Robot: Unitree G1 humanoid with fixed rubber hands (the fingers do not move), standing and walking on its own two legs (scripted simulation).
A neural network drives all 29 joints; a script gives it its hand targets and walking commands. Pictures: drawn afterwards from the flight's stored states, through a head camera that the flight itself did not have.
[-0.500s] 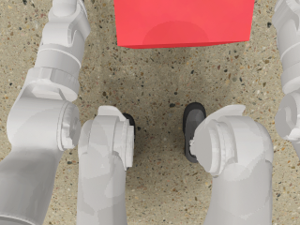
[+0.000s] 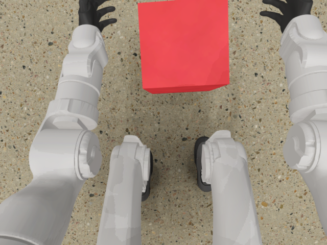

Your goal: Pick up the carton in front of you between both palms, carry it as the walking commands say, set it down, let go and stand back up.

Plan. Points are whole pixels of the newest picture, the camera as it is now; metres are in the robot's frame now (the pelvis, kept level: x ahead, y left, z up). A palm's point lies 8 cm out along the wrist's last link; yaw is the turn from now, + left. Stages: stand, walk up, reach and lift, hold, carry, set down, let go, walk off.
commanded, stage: set down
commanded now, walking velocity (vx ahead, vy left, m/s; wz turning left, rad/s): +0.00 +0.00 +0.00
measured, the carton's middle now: (181, 56) +0.53 -0.05 -0.33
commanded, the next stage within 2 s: let go in 0.58 s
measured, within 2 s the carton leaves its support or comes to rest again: neither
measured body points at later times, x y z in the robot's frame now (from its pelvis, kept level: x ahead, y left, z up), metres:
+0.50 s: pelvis +0.02 -0.01 +0.14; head +0.33 -0.04 +0.46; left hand +0.55 +0.14 +0.03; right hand +0.54 -0.26 +0.03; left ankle +0.09 +0.12 -0.42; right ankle +0.11 -0.12 -0.42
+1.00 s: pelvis +0.08 -0.01 +0.26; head +0.31 -0.03 +0.64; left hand +0.46 +0.17 +0.14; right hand +0.43 -0.27 +0.14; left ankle +0.09 +0.12 -0.42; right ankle +0.11 -0.12 -0.42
